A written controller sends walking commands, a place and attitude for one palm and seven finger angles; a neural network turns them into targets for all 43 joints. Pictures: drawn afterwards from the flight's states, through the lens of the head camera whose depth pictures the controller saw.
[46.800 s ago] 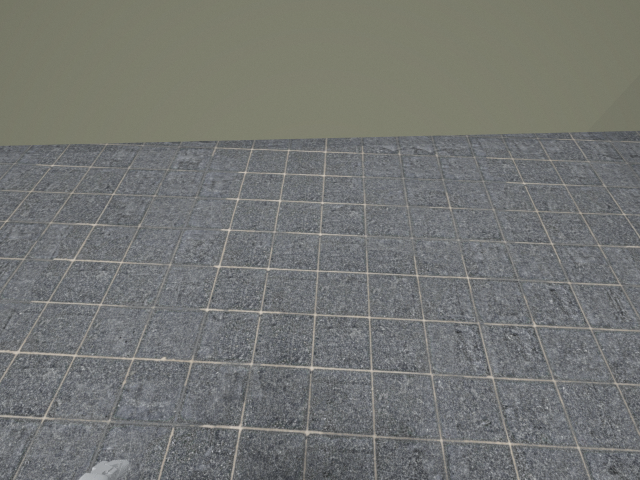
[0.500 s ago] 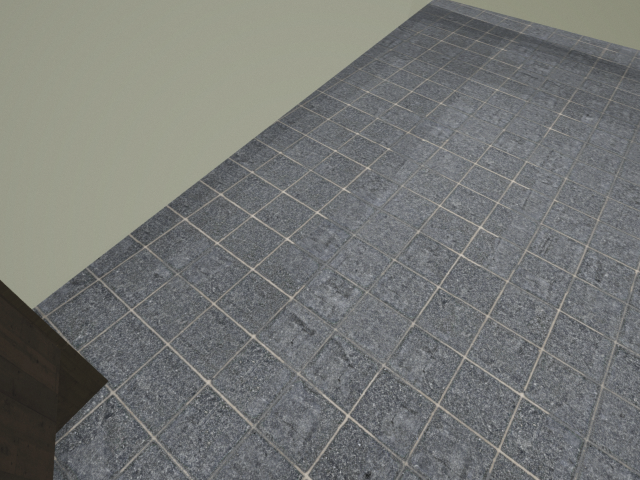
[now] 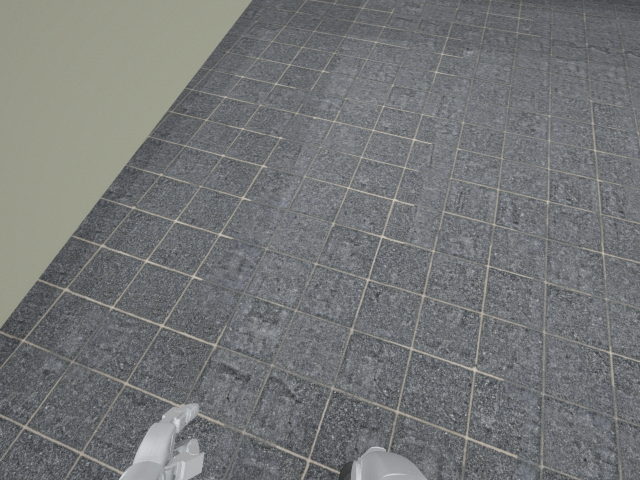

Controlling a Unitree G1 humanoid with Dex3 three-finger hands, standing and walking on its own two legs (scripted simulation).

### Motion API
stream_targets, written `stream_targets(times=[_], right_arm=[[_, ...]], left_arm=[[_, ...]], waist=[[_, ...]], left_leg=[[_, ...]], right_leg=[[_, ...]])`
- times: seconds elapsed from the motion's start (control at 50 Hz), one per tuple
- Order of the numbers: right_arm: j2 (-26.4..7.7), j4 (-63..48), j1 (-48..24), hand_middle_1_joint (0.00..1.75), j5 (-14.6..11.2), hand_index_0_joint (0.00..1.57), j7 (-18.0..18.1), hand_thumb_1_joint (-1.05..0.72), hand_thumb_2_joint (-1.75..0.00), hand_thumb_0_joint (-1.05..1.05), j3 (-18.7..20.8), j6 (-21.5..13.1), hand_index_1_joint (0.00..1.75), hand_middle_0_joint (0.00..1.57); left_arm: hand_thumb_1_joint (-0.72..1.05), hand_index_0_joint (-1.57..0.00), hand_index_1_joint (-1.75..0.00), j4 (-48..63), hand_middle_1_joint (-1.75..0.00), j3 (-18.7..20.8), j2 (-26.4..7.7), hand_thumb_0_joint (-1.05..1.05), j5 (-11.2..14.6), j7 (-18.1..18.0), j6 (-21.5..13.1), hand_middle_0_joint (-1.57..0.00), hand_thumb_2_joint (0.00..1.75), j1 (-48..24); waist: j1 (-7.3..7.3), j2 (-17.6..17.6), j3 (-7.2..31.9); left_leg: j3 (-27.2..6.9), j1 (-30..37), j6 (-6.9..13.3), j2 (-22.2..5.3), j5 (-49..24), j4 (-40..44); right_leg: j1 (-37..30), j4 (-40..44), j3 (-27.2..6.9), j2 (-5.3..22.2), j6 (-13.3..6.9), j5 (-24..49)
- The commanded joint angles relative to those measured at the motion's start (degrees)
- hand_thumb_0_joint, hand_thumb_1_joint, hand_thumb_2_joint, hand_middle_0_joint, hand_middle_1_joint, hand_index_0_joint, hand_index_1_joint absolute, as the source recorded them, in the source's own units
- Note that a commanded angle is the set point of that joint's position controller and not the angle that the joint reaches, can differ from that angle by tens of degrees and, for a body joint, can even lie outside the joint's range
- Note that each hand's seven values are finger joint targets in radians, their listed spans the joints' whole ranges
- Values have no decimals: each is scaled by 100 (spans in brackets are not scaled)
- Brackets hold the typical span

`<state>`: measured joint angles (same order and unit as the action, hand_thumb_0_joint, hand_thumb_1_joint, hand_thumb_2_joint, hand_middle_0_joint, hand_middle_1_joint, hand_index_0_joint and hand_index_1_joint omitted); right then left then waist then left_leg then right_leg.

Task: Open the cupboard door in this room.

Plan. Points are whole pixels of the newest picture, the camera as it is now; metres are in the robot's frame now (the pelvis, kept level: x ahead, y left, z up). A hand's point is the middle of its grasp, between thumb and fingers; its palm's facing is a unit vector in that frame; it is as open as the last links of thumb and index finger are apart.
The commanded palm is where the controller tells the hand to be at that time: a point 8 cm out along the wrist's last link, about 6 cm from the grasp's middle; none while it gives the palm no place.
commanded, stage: walk to a spot facing it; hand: left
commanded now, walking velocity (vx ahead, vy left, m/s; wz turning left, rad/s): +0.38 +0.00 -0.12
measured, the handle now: out of the picture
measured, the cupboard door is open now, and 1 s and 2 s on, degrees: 52 52 52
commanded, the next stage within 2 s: turn to face it in 0.86 s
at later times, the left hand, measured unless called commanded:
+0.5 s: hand out of the picture +0.12 +0.13 -0.15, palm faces +0.10 -0.98 -0.15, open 7.3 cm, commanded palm none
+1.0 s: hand (255, 211) +0.60 +0.13 -0.13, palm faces -0.06 -0.96 -0.28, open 7.3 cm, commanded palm none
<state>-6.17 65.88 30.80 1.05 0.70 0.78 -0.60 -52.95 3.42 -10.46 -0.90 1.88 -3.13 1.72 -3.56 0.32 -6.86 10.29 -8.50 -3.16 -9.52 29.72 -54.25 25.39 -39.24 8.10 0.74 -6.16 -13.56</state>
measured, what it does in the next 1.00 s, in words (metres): walks ahead: left foot, then right foot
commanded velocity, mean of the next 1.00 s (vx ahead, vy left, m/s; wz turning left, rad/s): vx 0.33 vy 0.00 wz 0.02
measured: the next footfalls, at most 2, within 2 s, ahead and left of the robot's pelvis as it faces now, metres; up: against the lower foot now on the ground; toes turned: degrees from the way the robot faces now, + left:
left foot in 0.54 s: +0.40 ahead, +0.09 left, +0.00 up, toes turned +4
right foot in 0.92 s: +0.55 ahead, -0.19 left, +0.00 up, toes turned -12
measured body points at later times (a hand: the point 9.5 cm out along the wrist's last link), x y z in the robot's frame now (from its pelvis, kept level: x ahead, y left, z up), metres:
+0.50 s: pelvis +0.24 -0.01 +0.01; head +0.27 -0.01 +0.46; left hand +0.12 +0.19 -0.13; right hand +0.39 -0.23 -0.12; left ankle +0.36 +0.10 -0.70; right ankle +0.07 -0.06 -0.71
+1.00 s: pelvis +0.47 -0.07 +0.01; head +0.51 -0.09 +0.46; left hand +0.60 +0.18 -0.11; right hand +0.37 -0.30 -0.14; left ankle +0.38 +0.07 -0.66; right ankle +0.51 -0.18 -0.71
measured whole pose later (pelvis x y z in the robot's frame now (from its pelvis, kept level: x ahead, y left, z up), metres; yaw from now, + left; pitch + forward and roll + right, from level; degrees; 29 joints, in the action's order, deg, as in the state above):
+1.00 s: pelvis +0.47 -0.07 +0.01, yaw -4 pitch +0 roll +1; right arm -10.8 66.2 23.6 1.2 0.3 2.5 -0.4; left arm -56.3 3.5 -13.5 -1.2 0.6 -4.7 7.3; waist -1.8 -1.0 -4.0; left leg 3.9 -16.6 -0.4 -4.2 28.5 -56.6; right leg 20.4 -36.0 8.0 4.3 -1.9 -15.8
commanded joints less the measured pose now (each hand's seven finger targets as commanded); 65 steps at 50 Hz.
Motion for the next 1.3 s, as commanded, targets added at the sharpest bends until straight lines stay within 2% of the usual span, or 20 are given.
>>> stream_targets(times=[0.0, 0.08, 0.38, 0.46, 0.48, 0.5, 0.52, 0.58, 0.64, 0.86, 0.88, 0.9, 0.92, 0.98, 1.04, 1.18, 1.22, 1.24, 1.26, 1.28], right_arm=[[-609, -811, -961, 30, -5, 20, 29, -90, -90, 0, 271, -232, 30, 20], [-261, -503, -311, 30, 70, 20, -41, -90, -90, 0, 250, -13, 30, 20], [-581, -1400, -3211, 30, -12, 20, -210, -90, -90, 0, 217, -156, 30, 20], [-722, -994, -2146, 30, 36, 20, -73, -90, -90, 0, 232, -241, 30, 20], [-947, -736, -1319, 30, 65, 20, -29, -90, -90, 0, 306, -253, 30, 20], [-1499, -562, -460, 30, 177, 20, 40, -90, -90, 0, 445, -282, 30, 20], [-1852, -453, 85, 30, 127, 20, 48, -90, -90, 0, 502, -262, 30, 20], [-1135, -745, -1061, 30, 50, 20, 60, -90, -90, 0, 340, -327, 30, 20], [-887, -715, -1277, 30, 54, 20, 78, -90, -90, 0, 231, -424, 30, 20], [-1155, -466, -769, 30, 63, 20, -17, -90, -90, 0, 257, -272, 30, 20], [-1039, -495, -798, 30, 7, 20, -50, -90, -90, 0, 241, -278, 30, 20], [-672, -621, -670, 30, -53, 20, -90, -90, -90, 0, 162, -321, 30, 20], [-821, -826, -1051, 30, -45, 20, -62, -90, -90, 0, 208, -302, 30, 20], [-726, -700, -1329, 30, -48, 20, -20, -90, -90, 0, 234, -207, 30, 20], [-380, -524, -977, 30, -20, 20, -79, -90, -90, 0, 157, -4, 30, 20], [-498, -1010, -1668, 30, -16, 20, -203, -90, -90, 0, 200, 73, 30, 20], [-814, -1001, -1253, 30, 36, 20, -194, -90, -90, 0, 275, 74, 30, 20], [-1194, -989, -821, 30, 79, 20, -177, -90, -90, 0, 368, 49, 30, 20], [-1884, -1040, -485, 30, 126, 20, -126, -90, -90, 0, 520, 16, 30, 20], [-2115, -1032, -374, 30, 57, 20, -75, -90, -90, 0, 515, 86, 30, 20]], left_arm=[[90, -20, -30, -307, -30, 222, -873, 0, 69, -239, 60, -20, 90, 1542], [90, -20, -30, -386, -30, 78, -389, 0, -29, -237, -98, -20, 90, 1236], [90, -20, -30, -1164, -30, -54, -434, 0, -19, -328, -257, -20, 90, 2818], [90, -20, -30, -1206, -30, -18, -591, 0, 7, -325, -261, -20, 90, 2698], [90, -20, -30, -1165, -30, -21, -556, 0, 15, -313, -265, -20, 90, 2582], [90, -20, -30, -1001, -30, -37, -320, 0, 68, -278, -266, -20, 90, 2659], [90, -20, -30, -775, -30, -106, -107, 0, 88, -235, -319, -20, 90, 2543], [90, -20, -30, -588, -30, 6, -145, 0, -59, -175, -162, -20, 90, 1798], [90, -20, -30, -636, -30, -7, 201, 0, -123, -76, 68, -20, 90, 2055], [90, -20, -30, -411, -30, 83, -442, 0, -85, 5, 57, -20, 90, 1401], [90, -20, -30, -603, -30, 164, -798, 0, -101, -39, -21, -20, 90, 2105], [90, -20, -30, -866, -30, 337, -1484, 0, -119, -118, -81, -20, 90, 2980], [90, -20, -30, -877, -30, 316, -1661, 0, -14, -158, -43, -20, 90, 3199], [90, -20, -30, -580, -30, 93, -874, 0, -6, -282, -60, -20, 90, 1988], [90, -20, -30, -479, -30, -33, -583, 0, -30, -280, -128, -20, 90, 1516], [90, -20, -30, -347, -30, 138, -825, 0, -53, -329, 11, -20, 90, 1332], [90, -20, -30, -240, -30, 187, -929, 0, -15, -331, 78, -20, 90, 1268], [90, -20, -30, -149, -30, 190, -885, 0, 11, -319, 130, -20, 90, 1351], [90, -20, -30, 44, -30, 155, -566, 0, 99, -290, 184, -20, 90, 1486], [90, -20, -30, 299, -30, 73, -706, 0, 16, -330, 254, -20, 90, 1095]], waist=[[659, 168, 658], [76, 495, 453], [611, 389, 16], [17, 497, 561], [-340, 440, 901], [-602, -284, 1475], [-534, -1063, 1825], [9, -663, 333], [451, -507, 321], [634, -372, 380], [971, 242, 714], [1251, 1778, 1388], [1318, 1595, 1389], [711, 737, 882], [287, 823, 594], [300, 850, 510], [17, 413, 748], [-169, -388, 1161], [-260, -2161, 1530], [-368, -1621, 1566]], left_leg=[[-937, -2759, 177, -144, -841, -2084], [-736, -1980, 91, -35, -1405, -786], [-465, -2903, 263, 476, -1860, 1287], [107, -753, 605, 1179, -1880, 2173], [-241, 738, 809, 877, -2369, 2373], [-2180, 2155, 1485, -590, -2698, 2455], [-3784, 2532, 2194, -1953, -3483, 3131], [-3001, 57, 1559, -1401, -850, 4168], [-1702, -712, 1244, -839, -1572, 4405], [-689, -757, 800, -255, -1920, 3254], [-363, -1432, 606, 76, -2170, 2012], [99, -2629, 344, 775, -768, 137], [-487, -3091, 359, 786, 693, -1164], [-1116, -2898, 273, 190, -483, -1495], [-749, -2186, 139, 295, -993, -576], [-282, -1646, 189, 484, -1498, 1298], [-224, -707, 282, 692, -2116, 1990], [-762, 172, 507, 367, -3365, 2388], [-3065, 929, 1375, -1262, -5379, 2867], [-3677, 451, 1749, -1639, -4627, 3231]], right_leg=[[-2019, 2469, -2540, 1923, -691, 170], [-958, 2974, -1450, 1193, -411, 97], [-3203, 2429, -1322, 1346, -304, 4009], [-2818, 886, -780, 1065, -26, 6019], [-1774, -143, -750, 976, 123, 5217], [-208, -1760, -461, 419, 363, 2944], [719, -3648, -442, -163, 376, -1506], [1274, -4002, -1033, 515, 416, -872], [697, -2840, -804, 695, 532, -395], [-1596, 824, 32, 174, 502, 345], [-2825, 1127, -621, 607, 256, 21], [-4125, 1766, -2576, 2158, -287, 30], [-4002, 2278, -3398, 2801, -642, 539], [-2626, 2085, -1724, 2289, -409, 2437], [-1689, 2181, -289, 1819, -83, 3368], [-1787, 1525, 272, 1859, 123, 3074], [-1557, 554, 457, 1769, 325, 2732], [-1026, -532, 588, 1490, 577, 1730], [318, -2147, 560, 539, 1015, -2122], [345, -3070, -324, 334, 922, -2777]])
